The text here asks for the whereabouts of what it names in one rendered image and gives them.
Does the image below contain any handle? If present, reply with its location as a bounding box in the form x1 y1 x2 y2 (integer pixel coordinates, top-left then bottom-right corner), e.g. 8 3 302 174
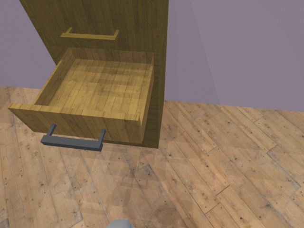
40 123 106 152
60 33 118 46

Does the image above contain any drawer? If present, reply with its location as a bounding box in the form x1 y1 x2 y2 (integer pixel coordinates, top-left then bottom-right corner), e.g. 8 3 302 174
7 47 154 144

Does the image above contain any cabinet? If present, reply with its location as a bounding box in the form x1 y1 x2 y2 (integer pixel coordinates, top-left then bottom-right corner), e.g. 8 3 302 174
19 0 169 149

